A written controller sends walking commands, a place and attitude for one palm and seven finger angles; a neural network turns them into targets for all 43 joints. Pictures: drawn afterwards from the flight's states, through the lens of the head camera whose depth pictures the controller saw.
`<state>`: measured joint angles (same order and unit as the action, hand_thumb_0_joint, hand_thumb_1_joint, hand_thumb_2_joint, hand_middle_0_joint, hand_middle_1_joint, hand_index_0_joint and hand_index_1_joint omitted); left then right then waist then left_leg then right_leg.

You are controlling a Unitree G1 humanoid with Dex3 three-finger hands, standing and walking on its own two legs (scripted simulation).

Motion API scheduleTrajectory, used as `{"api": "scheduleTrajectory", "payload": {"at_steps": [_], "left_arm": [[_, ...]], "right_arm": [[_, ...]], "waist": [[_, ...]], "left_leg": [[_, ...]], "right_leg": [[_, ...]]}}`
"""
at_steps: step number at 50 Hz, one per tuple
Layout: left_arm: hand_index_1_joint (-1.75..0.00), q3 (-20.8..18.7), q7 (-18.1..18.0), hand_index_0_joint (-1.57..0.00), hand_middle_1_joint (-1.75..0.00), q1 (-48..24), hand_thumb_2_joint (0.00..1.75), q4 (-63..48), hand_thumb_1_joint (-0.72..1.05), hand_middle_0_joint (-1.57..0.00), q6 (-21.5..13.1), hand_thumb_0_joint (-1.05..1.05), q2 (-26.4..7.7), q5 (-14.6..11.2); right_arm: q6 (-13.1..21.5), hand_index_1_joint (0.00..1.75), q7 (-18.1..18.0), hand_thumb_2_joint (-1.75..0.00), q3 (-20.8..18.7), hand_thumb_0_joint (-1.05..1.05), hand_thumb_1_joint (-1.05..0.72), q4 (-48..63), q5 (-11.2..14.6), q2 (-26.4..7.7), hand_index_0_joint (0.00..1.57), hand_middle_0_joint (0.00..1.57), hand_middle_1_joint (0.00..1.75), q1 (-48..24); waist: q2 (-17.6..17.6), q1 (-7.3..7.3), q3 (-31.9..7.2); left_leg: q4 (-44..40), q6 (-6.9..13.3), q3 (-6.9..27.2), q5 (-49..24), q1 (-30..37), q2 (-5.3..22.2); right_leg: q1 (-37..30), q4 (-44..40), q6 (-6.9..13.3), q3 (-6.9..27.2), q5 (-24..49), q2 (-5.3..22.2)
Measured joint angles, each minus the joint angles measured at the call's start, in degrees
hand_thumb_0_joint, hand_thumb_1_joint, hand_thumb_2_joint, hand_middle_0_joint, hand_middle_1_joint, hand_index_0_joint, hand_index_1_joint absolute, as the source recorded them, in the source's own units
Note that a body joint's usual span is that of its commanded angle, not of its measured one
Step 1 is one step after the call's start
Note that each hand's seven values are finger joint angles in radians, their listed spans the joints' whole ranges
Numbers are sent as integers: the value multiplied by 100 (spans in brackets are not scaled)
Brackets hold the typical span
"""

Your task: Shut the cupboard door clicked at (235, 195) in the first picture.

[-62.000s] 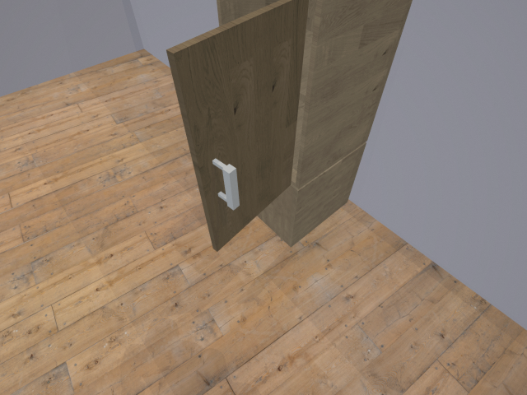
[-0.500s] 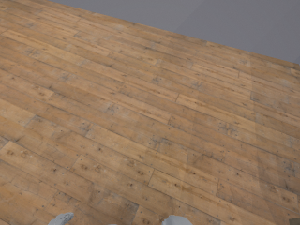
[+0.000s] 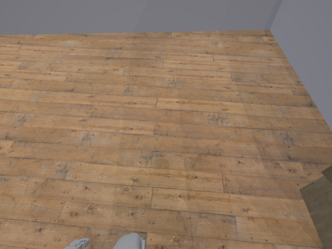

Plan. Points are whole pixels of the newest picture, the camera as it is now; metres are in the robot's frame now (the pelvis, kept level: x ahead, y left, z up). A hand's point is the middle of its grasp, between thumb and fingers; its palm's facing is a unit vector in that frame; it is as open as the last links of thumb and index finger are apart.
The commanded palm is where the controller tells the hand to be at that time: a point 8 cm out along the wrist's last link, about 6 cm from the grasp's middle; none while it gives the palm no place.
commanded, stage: turn to face it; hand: left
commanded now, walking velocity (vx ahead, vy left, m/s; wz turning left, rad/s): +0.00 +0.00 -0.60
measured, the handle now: out of the picture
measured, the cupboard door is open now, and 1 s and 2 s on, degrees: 24 24 24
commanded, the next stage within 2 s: take the last steps up to it in 1.68 s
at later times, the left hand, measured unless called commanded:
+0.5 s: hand (110, 220) +0.21 +0.17 -0.16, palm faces -0.32 -0.92 -0.24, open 7.4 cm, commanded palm none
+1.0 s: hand (130, 201) +0.26 +0.13 -0.17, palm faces -0.56 -0.81 -0.18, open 7.4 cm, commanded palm none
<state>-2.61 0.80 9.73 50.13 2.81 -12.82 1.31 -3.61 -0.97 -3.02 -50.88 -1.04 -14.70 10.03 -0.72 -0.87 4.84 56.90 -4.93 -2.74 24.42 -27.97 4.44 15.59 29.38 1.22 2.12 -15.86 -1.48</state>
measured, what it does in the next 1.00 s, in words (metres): steps on the spot, turning right: left foot, then right foot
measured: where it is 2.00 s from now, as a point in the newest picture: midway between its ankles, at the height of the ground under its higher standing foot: outside the picture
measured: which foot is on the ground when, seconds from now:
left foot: up 0.00-0.12, down 0.14-0.52, up 0.54-0.84, down 0.86-1.00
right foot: down 0.00-0.14, up 0.16-0.50, down 0.52-0.86, up 0.88-1.00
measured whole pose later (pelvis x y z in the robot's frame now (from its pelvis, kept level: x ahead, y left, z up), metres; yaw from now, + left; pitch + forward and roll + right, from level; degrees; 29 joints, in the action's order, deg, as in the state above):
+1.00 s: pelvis +0.07 +0.01 +0.00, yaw -36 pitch +2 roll -2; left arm -4.5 2.1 8.9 51.0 4.5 -16.0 1.0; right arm -0.6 -1.5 -0.3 -48.6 -2.1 -11.6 11.5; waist 2.5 0.1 4.6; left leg 31.3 0.7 -6.3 16.8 -16.7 5.3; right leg 27.6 62.6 -2.7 0.7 -29.2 -1.7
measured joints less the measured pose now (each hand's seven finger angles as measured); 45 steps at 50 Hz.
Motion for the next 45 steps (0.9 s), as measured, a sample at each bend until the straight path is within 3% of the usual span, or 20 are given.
{"api": "scheduleTrajectory", "payload": {"at_steps": [4, 6, 8, 10, 12, 14, 17, 20, 23, 26, 29, 32, 37, 42, 43, 45], "left_arm": [[-30, -29, 17, -21, -30, 94, 89, 46, 90, -20, 12, 0, -30, 12], [-30, -61, 14, -21, -30, 144, 89, 70, 90, -20, 40, 0, -64, -12], [-30, -104, 22, -21, -30, 154, 89, 90, 90, -20, 97, 0, -135, -52], [-30, -147, 41, -21, -30, 105, 89, 135, 90, -20, 150, 1, -215, -34], [-30, -184, 85, -20, -30, 53, 89, 154, 90, -20, 174, 1, -263, -24], [-30, -212, 124, -20, -30, -3, 89, 123, 90, -20, 192, 1, -294, -25], [-30, -231, 166, -20, -30, -88, 89, 61, 91, -20, 210, 1, -309, -28], [-30, -225, 192, -20, -30, -186, 89, 22, 91, -19, 215, 1, -292, -24], [-30, -193, 206, -20, -30, -275, 89, -14, 91, -19, 176, 1, -268, -17], [-30, -129, 214, -20, -30, -273, 89, -120, 91, -19, 43, 0, -308, -6], [-30, -59, 95, -20, -30, -306, 89, -96, 91, -19, -106, 0, -143, -24], [-30, -18, 1, -20, -30, -192, 89, -83, 90, -20, -91, 0, -75, -28], [-30, 26, 9, -21, -30, -26, 89, 10, 90, -20, -18, 0, -65, 1], [-30, -20, 25, -21, -30, 58, 89, 58, 90, -20, 32, 0, -106, -6], [-30, -34, 26, -21, -30, 89, 89, 50, 90, -20, 60, 0, -114, -28], [-30, -85, 39, -21, -30, 35, 89, 77, 90, -20, 124, 0, -198, -55]], "right_arm": [[72, 30, -10, -89, 44, 0, -91, 106, 33, 94, 20, 20, 30, -118], [145, 30, -24, -89, 83, 0, -91, 157, 49, 133, 20, 20, 30, -134], [240, 30, -41, -89, 127, 0, -91, 191, 10, 190, 20, 20, 30, -133], [277, 30, -51, -89, 201, 0, -91, 217, -49, 269, 20, 20, 30, -126], [289, 30, -67, -89, 244, 0, -91, 248, -80, 318, 20, 21, 30, -61], [288, 30, -75, -89, 263, 0, -91, 245, -96, 345, 20, 21, 30, 6], [278, 30, -71, -89, 252, 0, -91, 195, -93, 344, 20, 21, 30, 102], [255, 30, -44, -89, 203, 0, -91, 114, -97, 294, 20, 21, 30, 193], [216, 30, -10, -89, 132, 0, -90, 27, -98, 200, 20, 21, 30, 270], [156, 30, 29, -89, 56, 0, -90, -24, -50, 85, 20, 21, 30, 429], [-33, 30, -25, -89, -26, 0, -91, -146, -6, -140, 20, 21, 30, 276], [-63, 30, -51, -89, -19, 1, -91, -158, 4, -160, 20, 20, 30, 101], [5, 30, 11, -89, 25, 1, -91, 42, 9, -43, 20, 20, 30, -31], [132, 30, -1, -89, 94, 0, -91, 175, 47, 92, 20, 20, 30, -84], [190, 30, -5, -89, 119, 0, -91, 216, 38, 88, 20, 20, 30, -45], [259, 30, -22, -89, 174, 0, -91, 218, -22, 179, 20, 20, 30, -35]], "waist": [[164, 107, -44], [236, 143, -93], [333, 153, -128], [412, 176, -75], [379, 165, -36], [328, 167, 5], [233, 156, 41], [118, 104, 55], [-6, 23, 66], [-7, -13, -25], [-278, -31, 63], [-194, -16, 85], [40, 5, -14], [239, 86, -96], [221, 86, -152], [360, 99, -129]], "left_leg": [[-1091, 29, 64, -49, 354, -150], [-2014, 68, 57, -496, 730, -214], [-2341, 324, -26, -798, 864, -202], [-2251, 516, -188, -662, 926, -136], [-2381, 561, -281, -643, 1072, -27], [-2579, 545, -381, -713, 1234, 79], [-2762, 503, -561, -764, 1411, 227], [-2748, 439, -749, -704, 1497, 368], [-2525, 340, -935, -532, 1508, 520], [-1888, 206, -1093, -197, 1322, 617], [-247, 123, -335, 692, 627, 447], [590, 46, -62, 489, 126, 178], [-84, -11, 10, 40, 14, 0], [-1817, 37, 20, -444, 607, -195], [-2319, 114, 39, -690, 795, -172], [-2241, 404, -99, -726, 783, -174]], "right_leg": [[77, 42, -69, 265, -14, -71], [175, 223, -142, 404, -111, -128], [418, 769, -190, 470, -601, -171], [797, 1943, -251, 291, -1288, -166], [1083, 2904, -331, 18, -1428, -105], [1211, 3310, -401, -181, -1338, 5], [1195, 3164, -453, -354, -1172, 164], [990, 2494, -434, -459, -1064, 262], [646, 1645, -351, -577, -900, 263], [76, 386, -141, -615, -85, 277], [218, 673, -21, -526, -422, 109], [151, 426, -30, -275, -216, 66], [53, 42, -47, 85, -2, 13], [155, 198, -174, 438, -95, -90], [239, 345, -214, 482, -178, -159], [567, 1207, -220, 447, -951, -159]]}}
